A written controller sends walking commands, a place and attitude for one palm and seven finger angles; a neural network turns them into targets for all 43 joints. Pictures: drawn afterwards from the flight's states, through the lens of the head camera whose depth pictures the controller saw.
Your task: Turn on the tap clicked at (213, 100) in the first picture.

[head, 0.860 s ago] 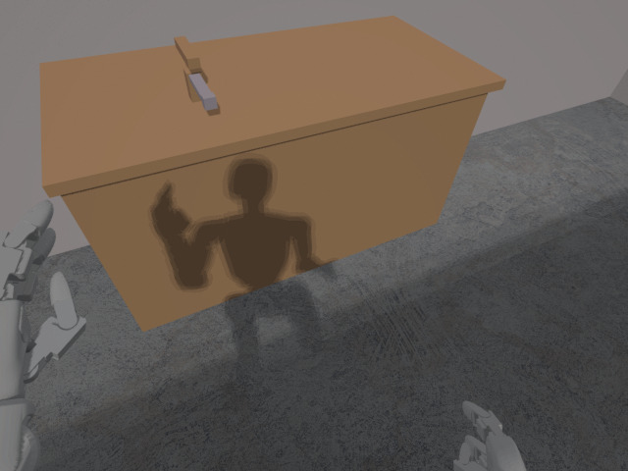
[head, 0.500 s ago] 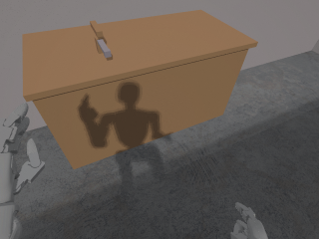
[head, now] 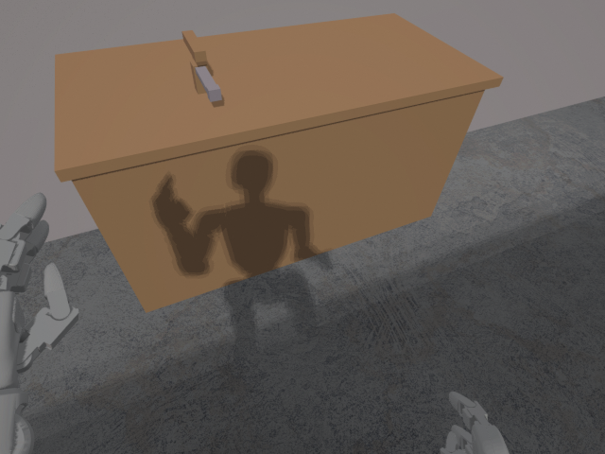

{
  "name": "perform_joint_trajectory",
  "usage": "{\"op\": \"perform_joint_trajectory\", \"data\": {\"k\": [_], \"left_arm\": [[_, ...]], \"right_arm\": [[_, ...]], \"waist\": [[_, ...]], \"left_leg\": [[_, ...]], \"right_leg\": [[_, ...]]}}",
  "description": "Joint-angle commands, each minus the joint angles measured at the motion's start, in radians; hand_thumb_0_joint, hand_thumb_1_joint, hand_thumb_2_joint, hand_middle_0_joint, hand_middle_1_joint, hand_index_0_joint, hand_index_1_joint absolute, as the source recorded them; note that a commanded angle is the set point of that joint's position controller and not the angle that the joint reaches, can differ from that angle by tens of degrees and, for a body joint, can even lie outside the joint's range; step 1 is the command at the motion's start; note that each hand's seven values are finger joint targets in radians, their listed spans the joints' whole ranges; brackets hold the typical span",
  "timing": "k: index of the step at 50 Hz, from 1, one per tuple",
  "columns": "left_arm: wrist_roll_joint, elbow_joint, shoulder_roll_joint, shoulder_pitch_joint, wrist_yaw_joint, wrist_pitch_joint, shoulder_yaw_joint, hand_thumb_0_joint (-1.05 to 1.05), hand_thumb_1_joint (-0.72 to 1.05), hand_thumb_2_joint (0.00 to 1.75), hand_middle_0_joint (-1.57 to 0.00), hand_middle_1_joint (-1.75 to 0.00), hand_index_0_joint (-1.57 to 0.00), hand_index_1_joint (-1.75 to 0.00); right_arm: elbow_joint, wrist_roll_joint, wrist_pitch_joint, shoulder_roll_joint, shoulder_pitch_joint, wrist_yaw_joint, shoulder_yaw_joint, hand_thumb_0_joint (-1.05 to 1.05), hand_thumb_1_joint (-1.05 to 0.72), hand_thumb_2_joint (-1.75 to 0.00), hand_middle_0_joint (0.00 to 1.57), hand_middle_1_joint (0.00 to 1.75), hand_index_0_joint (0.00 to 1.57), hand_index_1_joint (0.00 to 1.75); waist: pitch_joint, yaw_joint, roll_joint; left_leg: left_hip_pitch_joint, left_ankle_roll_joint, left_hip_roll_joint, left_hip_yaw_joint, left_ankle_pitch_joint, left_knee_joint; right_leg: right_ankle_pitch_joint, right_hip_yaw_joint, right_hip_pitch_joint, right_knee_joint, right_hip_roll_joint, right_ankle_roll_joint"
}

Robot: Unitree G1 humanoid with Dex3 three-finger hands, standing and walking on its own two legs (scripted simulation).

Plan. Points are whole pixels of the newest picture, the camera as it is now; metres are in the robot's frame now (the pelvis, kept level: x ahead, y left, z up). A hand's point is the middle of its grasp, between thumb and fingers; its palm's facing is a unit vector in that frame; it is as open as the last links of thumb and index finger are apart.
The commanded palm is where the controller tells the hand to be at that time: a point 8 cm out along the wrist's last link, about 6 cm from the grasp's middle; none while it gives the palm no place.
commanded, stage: take the last steps up to it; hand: left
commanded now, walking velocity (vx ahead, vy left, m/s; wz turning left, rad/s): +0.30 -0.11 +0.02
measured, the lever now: (214, 93) +0.85 +0.26 +0.05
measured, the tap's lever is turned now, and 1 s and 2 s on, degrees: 0 0 0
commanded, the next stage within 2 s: come to a stop and stand still in 2.00 s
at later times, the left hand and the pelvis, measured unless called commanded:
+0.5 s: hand (93, 256) +0.27 +0.24 +0.17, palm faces +0.48 -0.81 -0.32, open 7.4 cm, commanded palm +0.21 +0.27 +0.18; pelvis +0.06 -0.02 -0.01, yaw +3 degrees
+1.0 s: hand (230, 176) +0.40 +0.12 +0.18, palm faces +0.39 -0.80 -0.46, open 7.4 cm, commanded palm +0.34 +0.17 +0.18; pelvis +0.19 -0.11 -0.01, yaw +2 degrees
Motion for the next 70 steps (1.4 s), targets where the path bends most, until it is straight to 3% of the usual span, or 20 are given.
{"op": "perform_joint_trajectory", "data": {"k": [1,8,12,18,19,20,22,28,36,38,39,41,47,53,55,57,58,62,68,70], "left_arm": [[0.007,-0.211,0.141,-0.106,0.027,-0.059,0.094,0.00,0.90,0.90,-0.20,-0.30,-0.20,-0.30],[0.018,-0.197,0.138,-0.140,0.032,-0.045,0.086,0.00,0.90,0.90,-0.20,-0.30,-0.20,-0.30],[0.010,-0.213,0.176,-0.175,0.037,-0.044,0.105,0.00,0.90,0.90,-0.20,-0.30,-0.20,-0.30],[-0.005,-0.275,0.191,-0.173,0.043,-0.058,0.134,0.00,0.90,0.90,-0.20,-0.30,-0.20,-0.30],[-0.012,-0.292,0.186,-0.168,0.042,-0.065,0.134,0.00,0.90,0.90,-0.20,-0.30,-0.20,-0.30],[-0.018,-0.325,0.168,-0.156,0.043,-0.079,0.121,0.00,0.90,0.90,-0.20,-0.30,-0.20,-0.30],[-0.005,-0.312,0.194,-0.207,0.028,-0.098,0.117,0.00,0.90,0.90,-0.20,-0.30,-0.20,-0.30],[0.014,-0.302,0.129,-0.077,0.012,-0.070,0.091,0.00,0.90,0.90,-0.20,-0.30,-0.20,-0.30],[0.007,-0.216,0.178,-0.083,0.015,-0.059,0.154,0.00,0.90,0.90,-0.20,-0.30,-0.20,-0.30],[0.015,-0.247,0.216,-0.097,0.022,-0.051,0.162,0.00,0.90,0.90,-0.20,-0.30,-0.20,-0.30],[0.012,-0.257,0.284,-0.079,0.032,-0.051,0.222,0.00,0.90,0.90,-0.20,-0.30,-0.20,-0.30],[-0.009,-0.287,0.263,-0.064,0.024,-0.067,0.227,0.00,0.90,0.90,-0.20,-0.30,-0.20,-0.30],[-0.008,-0.338,0.214,0.003,0.037,-0.085,0.227,0.00,0.90,0.90,-0.20,-0.30,-0.20,-0.30],[-0.010,-0.295,0.183,-0.064,0.060,-0.071,0.163,0.00,0.90,0.90,-0.20,-0.30,-0.20,-0.30],[-0.006,-0.287,0.183,-0.124,0.057,-0.076,0.143,0.00,0.90,0.90,-0.20,-0.30,-0.20,-0.30],[-0.005,-0.272,0.187,-0.169,0.046,-0.090,0.134,0.00,0.90,0.90,-0.20,-0.30,-0.20,-0.30],[0.008,-0.259,0.210,-0.184,0.041,-0.091,0.135,0.00,0.90,0.90,-0.20,-0.30,-0.20,-0.30],[0.009,-0.321,0.182,-0.090,0.029,-0.081,0.141,0.00,0.90,0.90,-0.20,-0.30,-0.20,-0.30],[-0.002,-0.225,0.146,-0.082,0.036,-0.055,0.132,0.00,0.90,0.90,-0.20,-0.30,-0.20,-0.30],[0.010,-0.186,0.192,-0.117,0.040,-0.051,0.154,0.00,0.90,0.90,-0.20,-0.30,-0.20,-0.30]], "right_arm": [[-0.152,-0.001,-0.052,-0.120,-0.103,-0.023,-0.038,0.00,-0.90,-0.90,0.20,0.30,0.20,0.30],[-0.150,-0.010,-0.036,-0.112,-0.103,-0.027,-0.036,0.00,-0.90,-0.90,0.20,0.30,0.20,0.30],[-0.139,-0.006,-0.034,-0.097,-0.115,-0.014,-0.035,0.00,-0.90,-0.90,0.20,0.30,0.20,0.30],[-0.148,-0.007,-0.011,-0.072,-0.105,-0.022,-0.015,0.00,-0.90,-0.90,0.20,0.30,0.20,0.30],[-0.156,-0.007,-0.016,-0.094,-0.088,-0.032,-0.027,0.00,-0.90,-0.90,0.20,0.30,0.20,0.30],[-0.167,-0.005,-0.021,-0.129,-0.090,-0.031,-0.042,0.00,-0.90,-0.90,0.20,0.30,0.20,0.30],[-0.157,-0.015,-0.047,-0.093,-0.110,-0.016,-0.030,0.00,-0.90,-0.90,0.20,0.30,0.20,0.30],[-0.138,-0.007,-0.061,-0.107,-0.062,0.007,-0.051,0.00,-0.90,-0.90,0.20,0.30,0.20,0.30],[-0.160,-0.005,-0.050,-0.096,-0.086,-0.010,-0.049,0.00,-0.90,-0.90,0.20,0.30,0.20,0.30],[-0.167,0.009,-0.044,-0.070,-0.084,-0.002,-0.045,0.00,-0.90,-0.90,0.20,0.30,0.20,0.30],[-0.185,0.009,-0.045,-0.053,-0.115,-0.001,-0.037,0.00,-0.90,-0.90,0.20,0.30,0.20,0.30],[-0.150,0.003,-0.051,-0.079,-0.111,0.011,-0.051,0.00,-0.90,-0.90,0.20,0.30,0.20,0.30],[-0.148,0.006,0.005,-0.076,-0.138,0.003,-0.051,0.00,-0.90,-0.90,0.20,0.30,0.20,0.30],[-0.174,-0.003,-0.014,-0.080,-0.098,-0.019,-0.050,0.00,-0.90,-0.90,0.20,0.30,0.20,0.30],[-0.182,0.001,-0.016,-0.115,-0.082,-0.031,-0.062,0.00,-0.90,-0.90,0.20,0.30,0.20,0.30],[-0.181,0.000,-0.027,-0.113,-0.096,-0.025,-0.049,0.00,-0.90,-0.90,0.20,0.30,0.20,0.30],[-0.176,-0.008,-0.037,-0.092,-0.107,-0.024,-0.036,0.00,-0.90,-0.90,0.20,0.30,0.20,0.30],[-0.154,0.002,-0.049,-0.110,-0.087,-0.005,-0.061,0.00,-0.90,-0.90,0.20,0.30,0.20,0.30],[-0.164,0.008,-0.049,-0.105,-0.087,-0.005,-0.053,0.00,-0.90,-0.90,0.20,0.30,0.20,0.30],[-0.161,0.011,-0.037,-0.077,-0.083,-0.009,-0.051,0.00,-0.90,-0.90,0.20,0.30,0.20,0.30]], "waist": [[-0.070,-0.002,0.128],[-0.045,-0.010,0.114],[-0.042,0.003,-0.157],[-0.065,-0.022,-0.035],[-0.081,-0.034,0.105],[-0.101,-0.031,0.352],[-0.032,-0.031,0.293],[-0.064,-0.012,0.229],[-0.066,0.003,0.211],[-0.165,0.011,-0.050],[-0.187,0.027,-0.278],[-0.174,0.020,-0.228],[-0.128,-0.011,-0.095],[-0.114,0.001,-0.045],[-0.089,-0.016,0.090],[-0.079,-0.018,0.385],[-0.031,-0.019,0.315],[-0.084,0.009,0.222],[-0.082,0.002,0.190],[-0.083,0.009,-0.083]], "left_leg": [[-0.114,0.057,0.118,-0.131,-0.418,-0.235],[-0.154,0.079,0.141,-0.146,-0.401,-0.131],[-0.302,0.005,0.016,0.096,-0.255,0.368],[0.071,-0.005,0.048,0.184,-0.100,0.015],[0.203,0.031,0.111,0.080,-0.096,-0.098],[0.357,0.122,0.340,-0.284,-0.022,-0.197],[0.277,0.217,0.486,-0.539,-0.148,-0.297],[0.241,0.139,0.338,-0.032,0.147,-0.226],[0.064,0.082,0.286,0.153,0.078,-0.034],[-0.138,0.040,0.161,0.223,-0.031,0.393],[-0.372,0.008,0.036,0.192,-0.384,0.679],[-0.379,-0.005,0.090,0.045,-0.339,0.817],[-0.219,-0.021,0.160,0.079,-0.201,0.454],[0.071,0.002,0.064,0.234,-0.020,0.013],[0.196,0.058,0.144,0.083,-0.104,-0.102],[0.285,0.206,0.427,-0.409,-0.135,-0.277],[0.221,0.244,0.469,-0.473,-0.183,-0.308],[0.193,0.185,0.345,-0.105,0.012,-0.216],[0.003,0.084,0.255,0.094,-0.142,-0.080],[-0.188,0.029,0.130,0.207,-0.294,0.266]], "right_leg": [[-0.277,0.010,0.079,0.001,-0.004,-0.009],[-0.302,0.026,0.081,0.005,-0.023,-0.054],[-0.406,0.428,0.143,-0.203,-0.298,-0.220],[-0.143,0.079,-0.013,0.014,-0.165,-0.151],[-0.116,0.016,-0.111,0.208,-0.087,-0.096],[-0.277,-0.063,-0.324,0.450,0.018,-0.024],[-0.376,0.065,-0.447,0.710,-0.023,-0.026],[-0.150,-0.051,-0.353,0.533,-0.063,0.008],[-0.047,-0.214,0.090,0.064,0.021,0.004],[-0.025,0.019,0.343,-0.032,-0.133,-0.081],[0.152,0.424,0.418,-0.112,-0.355,-0.205],[-0.126,0.485,0.296,-0.179,-0.394,-0.237],[0.150,0.092,0.124,-0.131,-0.322,-0.192],[-0.095,0.038,0.063,-0.066,-0.234,-0.136],[-0.172,0.007,-0.059,0.115,-0.160,-0.083],[-0.414,-0.041,-0.300,0.503,-0.018,-0.019],[-0.382,0.022,-0.341,0.611,-0.049,-0.019],[-0.254,-0.031,-0.268,0.469,-0.075,0.000],[-0.126,-0.184,0.089,0.065,0.002,0.016],[-0.200,0.104,0.207,-0.099,-0.168,-0.071]]}}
